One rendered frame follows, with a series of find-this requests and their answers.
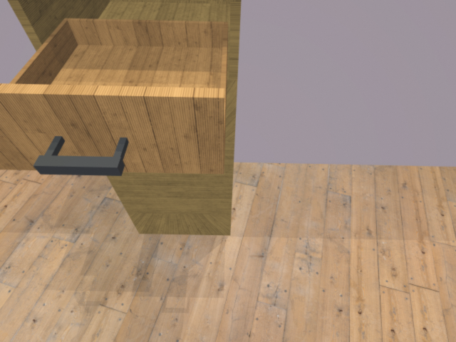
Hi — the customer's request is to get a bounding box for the drawer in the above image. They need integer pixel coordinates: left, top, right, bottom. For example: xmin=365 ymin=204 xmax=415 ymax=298
xmin=0 ymin=18 xmax=228 ymax=174

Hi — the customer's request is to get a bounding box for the handle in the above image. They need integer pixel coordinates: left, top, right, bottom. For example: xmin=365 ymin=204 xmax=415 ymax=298
xmin=33 ymin=136 xmax=129 ymax=176

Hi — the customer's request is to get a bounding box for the cabinet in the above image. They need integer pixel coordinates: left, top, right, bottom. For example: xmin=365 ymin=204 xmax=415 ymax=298
xmin=8 ymin=0 xmax=241 ymax=236

